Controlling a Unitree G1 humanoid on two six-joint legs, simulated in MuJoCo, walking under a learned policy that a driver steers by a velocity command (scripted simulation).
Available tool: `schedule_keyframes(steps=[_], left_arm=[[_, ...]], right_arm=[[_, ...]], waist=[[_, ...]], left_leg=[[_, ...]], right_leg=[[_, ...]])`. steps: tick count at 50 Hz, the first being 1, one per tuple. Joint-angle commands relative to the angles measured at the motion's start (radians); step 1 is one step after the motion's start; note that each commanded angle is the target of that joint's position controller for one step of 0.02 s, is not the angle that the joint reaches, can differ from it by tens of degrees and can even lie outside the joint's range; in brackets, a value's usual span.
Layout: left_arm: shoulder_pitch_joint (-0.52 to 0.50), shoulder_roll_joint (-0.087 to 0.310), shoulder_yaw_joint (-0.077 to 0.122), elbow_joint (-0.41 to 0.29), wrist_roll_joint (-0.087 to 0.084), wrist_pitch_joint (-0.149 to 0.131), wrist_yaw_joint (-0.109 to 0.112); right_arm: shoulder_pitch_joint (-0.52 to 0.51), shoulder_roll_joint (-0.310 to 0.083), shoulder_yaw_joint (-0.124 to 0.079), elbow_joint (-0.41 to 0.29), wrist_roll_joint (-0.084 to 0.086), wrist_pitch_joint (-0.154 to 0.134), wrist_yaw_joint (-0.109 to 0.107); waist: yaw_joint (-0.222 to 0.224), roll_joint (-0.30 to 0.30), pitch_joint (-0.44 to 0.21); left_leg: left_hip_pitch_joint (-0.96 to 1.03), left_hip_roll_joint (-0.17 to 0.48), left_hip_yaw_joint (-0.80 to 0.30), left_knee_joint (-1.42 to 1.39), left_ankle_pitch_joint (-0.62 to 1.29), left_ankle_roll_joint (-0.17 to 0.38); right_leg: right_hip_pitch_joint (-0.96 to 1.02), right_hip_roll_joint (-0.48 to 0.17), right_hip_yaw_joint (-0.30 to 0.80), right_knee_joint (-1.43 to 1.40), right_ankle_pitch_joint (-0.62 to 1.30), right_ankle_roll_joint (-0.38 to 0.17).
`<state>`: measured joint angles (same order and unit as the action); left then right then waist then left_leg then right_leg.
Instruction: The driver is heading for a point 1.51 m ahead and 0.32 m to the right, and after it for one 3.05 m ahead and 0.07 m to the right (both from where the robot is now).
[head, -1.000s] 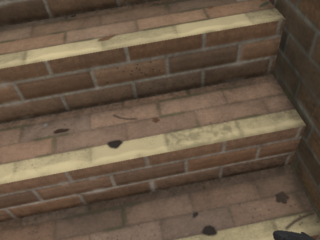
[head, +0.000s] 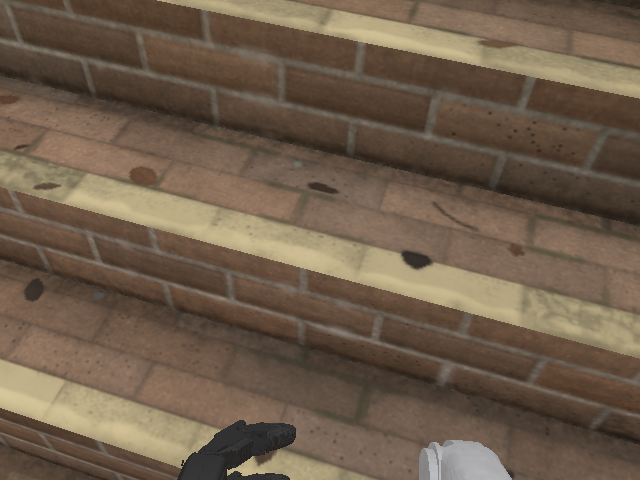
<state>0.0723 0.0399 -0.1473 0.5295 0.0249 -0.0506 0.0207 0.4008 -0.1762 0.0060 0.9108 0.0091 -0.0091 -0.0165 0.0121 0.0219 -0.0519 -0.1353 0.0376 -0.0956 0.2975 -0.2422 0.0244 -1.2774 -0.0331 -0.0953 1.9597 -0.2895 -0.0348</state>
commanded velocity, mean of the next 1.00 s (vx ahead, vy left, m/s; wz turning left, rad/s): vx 0.48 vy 0.00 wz -0.37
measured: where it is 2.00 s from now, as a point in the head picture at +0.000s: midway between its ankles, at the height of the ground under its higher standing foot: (493, 1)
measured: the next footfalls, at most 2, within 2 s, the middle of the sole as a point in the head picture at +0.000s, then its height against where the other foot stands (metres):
right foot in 0.06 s outside the picture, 0.21 m higher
left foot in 0.62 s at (278, 410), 0.20 m higher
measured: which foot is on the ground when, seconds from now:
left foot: down 0.00-0.10, up 0.12-0.60, down 0.62-1.00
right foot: up 0.00-0.04, down 0.06-0.64, up 0.66-1.00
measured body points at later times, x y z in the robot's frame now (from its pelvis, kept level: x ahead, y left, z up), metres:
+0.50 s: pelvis +0.19 -0.01 +0.20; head +0.20 -0.07 +0.65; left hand +0.13 +0.16 +0.07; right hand +0.44 -0.14 +0.14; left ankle +0.35 +0.10 -0.18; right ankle +0.09 -0.10 -0.55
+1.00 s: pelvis +0.44 -0.06 +0.40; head +0.46 -0.06 +0.85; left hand +0.75 -0.11 +0.38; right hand +0.28 -0.18 +0.25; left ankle +0.42 +0.09 -0.34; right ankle +0.49 -0.25 -0.03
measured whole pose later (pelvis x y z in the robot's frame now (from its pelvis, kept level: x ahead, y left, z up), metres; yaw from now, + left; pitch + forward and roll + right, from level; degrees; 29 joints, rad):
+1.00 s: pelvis +0.44 -0.06 +0.40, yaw -26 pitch +4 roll -1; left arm -0.13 0.04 -0.14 0.55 -0.02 -0.04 -0.04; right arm 0.49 -0.07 0.05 1.08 -0.01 -0.06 0.00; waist -0.07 -0.01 -0.06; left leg -0.10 0.13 0.23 0.33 -0.28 -0.04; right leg -1.43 -0.07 0.04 2.01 -0.06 -0.10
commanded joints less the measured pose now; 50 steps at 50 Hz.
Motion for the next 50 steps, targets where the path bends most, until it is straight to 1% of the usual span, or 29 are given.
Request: schedule_keyframes(steps=[1,2,3,4,5,6,7,9,11,14,15,17,24,25,26,27,28,29,30,31,32,33,34,36,38,41,44,48,50], left_arm=[[0.029,0.170,0.078,-0.065,-0.005,-0.023,0.011],[0.234,0.249,0.114,0.018,0.002,-0.013,0.002],[0.317,0.297,0.136,0.060,-0.002,-0.002,-0.010],[0.386,0.336,0.159,0.117,0.017,0.025,-0.019],[0.460,0.420,0.196,0.202,0.056,0.057,-0.009],[0.469,0.404,0.193,0.243,0.085,0.084,0.030],[0.350,0.286,0.159,0.246,0.073,0.065,0.031],[0.291,0.126,0.115,0.322,0.041,0.040,-0.007],[0.289,0.021,0.091,0.394,0.024,0.029,-0.043],[0.234,0.094,0.112,0.379,0.017,0.022,-0.060],[0.239,0.126,0.123,0.379,0.022,0.019,-0.057],[0.354,0.135,0.125,0.403,0.032,0.017,-0.053],[0.680,0.091,0.135,0.451,-0.009,0.037,0.000],[0.657,0.137,0.154,0.448,-0.029,0.041,0.017],[0.688,0.097,0.150,0.470,-0.035,0.043,0.035],[0.574,0.134,0.156,0.454,-0.047,0.046,0.040],[0.572,0.165,0.151,0.479,-0.021,0.020,0.033],[0.515,0.284,0.184,0.479,-0.011,0.004,0.033],[0.410,0.365,0.208,0.463,-0.019,-0.012,0.032],[0.273,0.383,0.220,0.410,0.001,-0.035,0.029],[0.211,0.174,0.188,0.323,-0.003,-0.058,-0.010],[0.098,0.115,0.173,0.284,0.028,-0.080,-0.058],[0.008,0.043,0.162,0.184,0.005,-0.084,-0.108],[-0.007,0.000,0.116,0.084,-0.008,-0.041,-0.125],[0.165,-0.004,0.095,0.127,-0.038,-0.012,-0.118],[0.073,-0.023,0.059,0.091,-0.061,0.008,-0.078],[-0.005,-0.001,0.044,0.064,-0.050,0.013,-0.047],[-0.322,0.020,0.006,-0.069,-0.055,-0.007,-0.061],[-0.431,0.030,-0.024,-0.125,-0.031,-0.012,-0.083]], right_arm=[[-0.032,-0.299,-0.060,-0.019,0.017,-0.041,-0.015],[-0.078,-0.378,-0.083,-0.028,0.016,-0.050,-0.015],[-0.125,-0.386,-0.085,-0.028,0.024,-0.055,-0.003],[-0.148,-0.330,-0.072,-0.046,0.023,-0.058,-0.003],[-0.055,-0.206,-0.053,-0.081,-0.006,-0.067,0.018],[-0.248,-0.140,-0.043,-0.105,-0.037,-0.079,0.062],[-0.369,-0.050,-0.022,-0.223,-0.026,-0.108,0.104],[-0.469,0.087,0.044,-0.350,-0.017,-0.128,0.128],[-0.294,0.092,0.064,-0.310,-0.002,-0.129,0.129],[-0.253,0.041,0.072,-0.288,-0.007,-0.111,0.084],[-0.341,0.060,0.083,-0.320,-0.021,-0.111,0.066],[-0.390,0.114,0.097,-0.323,0.002,-0.105,0.037],[-0.812,0.187,0.136,-0.480,0.008,-0.145,0.038],[-0.905,0.219,0.161,-0.538,-0.026,-0.139,0.041],[-0.932,0.252,0.168,-0.561,-0.042,-0.125,0.050],[-0.833,0.189,0.144,-0.550,-0.032,-0.116,0.046],[-0.711,0.129,0.084,-0.532,-0.027,-0.123,0.033],[-0.451,-0.032,0.016,-0.481,-0.015,-0.115,0.020],[-0.241,-0.172,-0.039,-0.418,-0.011,-0.105,0.021],[-0.045,-0.263,-0.071,-0.331,-0.012,-0.095,0.035],[0.049,-0.305,-0.090,-0.249,-0.065,-0.075,0.026],[0.066,-0.239,-0.077,-0.232,-0.091,-0.040,-0.014],[-0.030,-0.102,-0.032,-0.163,-0.063,-0.015,-0.039],[-0.162,0.117,0.023,-0.024,-0.060,-0.024,-0.043],[-0.238,0.170,0.030,0.046,-0.080,-0.045,-0.016],[-0.227,0.071,0.025,0.067,-0.081,-0.052,0.022],[-0.123,0.038,0.038,0.089,-0.059,-0.071,0.026],[0.097,-0.034,0.023,0.120,-0.011,-0.062,0.016],[0.149,-0.101,-0.003,0.136,0.011,-0.054,-0.012]], waist=[[0.148,0.208,-0.249],[0.206,0.275,-0.328],[0.229,0.275,-0.344],[0.219,0.164,-0.305],[0.132,-0.287,-0.307],[0.168,-0.431,-0.226],[0.101,-0.274,-0.058],[-0.008,-0.076,0.166],[-0.099,-0.024,0.165],[-0.113,-0.013,0.158],[-0.090,-0.020,0.162],[-0.028,-0.101,0.153],[0.175,-0.181,0.081],[0.162,-0.204,0.080],[0.154,-0.203,0.037],[0.060,-0.198,-0.018],[-0.036,-0.355,-0.190],[-0.175,-0.471,-0.283],[-0.285,-0.442,-0.335],[-0.344,-0.252,-0.454],[-0.269,0.300,-0.487],[-0.295,0.370,-0.498],[-0.184,0.279,-0.293],[-0.006,0.075,0.072],[0.117,-0.020,0.136],[0.128,-0.006,0.179],[0.083,-0.011,0.161],[-0.043,-0.025,0.093],[-0.069,0.020,0.011]], left_leg=[[-0.189,0.174,0.105,-0.156,1.644,0.250],[0.054,0.235,0.113,0.015,2.038,0.258],[0.196,0.256,0.137,0.174,2.110,0.263],[0.179,0.250,0.117,0.361,1.880,0.254],[-0.189,0.109,0.095,0.691,1.355,0.209],[-0.513,-0.140,0.003,1.310,0.318,0.129],[-0.770,-0.133,-0.131,1.747,0.209,0.122],[-1.026,-0.077,-0.061,1.960,0.167,0.145],[-1.097,-0.024,-0.004,1.994,0.159,0.132],[-1.105,0.029,0.079,1.912,0.209,0.060],[-1.123,0.041,0.115,1.890,0.244,0.036],[-1.248,0.047,0.146,2.067,0.210,0.000],[-1.537,0.110,0.222,1.764,0.141,-0.100],[-1.345,0.110,0.274,1.597,0.044,-0.083],[-1.124,0.096,0.289,1.457,0.000,-0.069],[-0.760,0.033,0.390,1.176,-0.064,-0.017],[-0.385,-0.063,0.382,1.167,-0.152,0.039],[-0.296,-0.080,0.247,1.011,-0.281,0.068],[-0.176,-0.043,0.076,0.849,-0.377,0.103],[0.098,0.023,-0.113,0.698,-0.392,0.113],[0.339,0.309,-0.686,0.287,-0.368,0.257],[0.277,0.431,-1.139,-0.009,-0.475,0.323],[0.083,0.434,-0.985,-0.009,-0.609,0.257],[-0.279,0.372,-0.472,0.150,-0.492,0.173],[-0.453,0.300,-0.128,0.140,-0.203,0.074],[-0.468,0.283,0.116,0.001,0.050,0.096],[-0.304,0.262,0.167,-0.043,0.084,0.106],[-0.179,0.220,0.182,-0.193,0.068,0.126],[-0.134,0.227,0.205,-0.362,0.184,0.156]], right_leg=[[0.815,0.113,-0.212,-0.355,-0.274,-0.042],[0.837,0.129,-0.154,-0.494,-0.393,-0.046],[0.859,0.151,-0.075,-0.727,-0.352,-0.052],[0.931,0.146,0.109,-0.969,-0.273,-0.071],[1.141,-0.038,0.682,-1.300,-0.499,-0.230],[1.112,-0.168,1.210,-1.734,-0.699,-0.366],[0.969,-0.215,1.216,-1.701,-0.735,-0.312],[0.769,-0.154,0.794,-1.527,-0.504,-0.210],[0.779,-0.067,0.542,-1.510,-0.319,-0.153],[0.682,-0.043,0.375,-1.552,-0.195,-0.173],[0.649,-0.049,0.386,-1.591,-0.188,-0.188],[0.723,-0.081,0.433,-1.617,-0.195,-0.226],[1.158,-0.183,0.638,-1.778,-0.114,-0.268],[1.061,-0.175,0.583,-1.917,0.000,-0.274],[1.018,-0.187,0.521,-1.965,0.092,-0.278],[0.919,-0.128,0.377,-2.004,0.458,-0.235],[0.946,-0.128,0.348,-1.854,1.304,-0.229],[1.174,-0.159,0.341,-1.674,1.748,-0.194],[1.244,-0.175,0.350,-1.464,1.866,-0.172],[1.129,-0.157,0.372,-1.226,1.777,-0.215],[0.656,0.043,0.322,-0.823,0.968,-0.184],[0.471,0.182,0.419,-0.196,0.287,-0.128],[0.284,0.129,0.417,0.139,0.209,-0.136],[0.106,0.072,0.318,0.281,0.174,-0.166],[0.194,0.034,0.324,0.269,0.226,-0.167],[0.066,0.046,0.279,0.337,0.253,-0.128],[-0.149,0.061,0.260,0.496,0.258,-0.100],[-0.105,-0.038,0.076,0.032,0.240,-0.059],[0.173,-0.112,-0.098,-0.352,0.165,-0.045]])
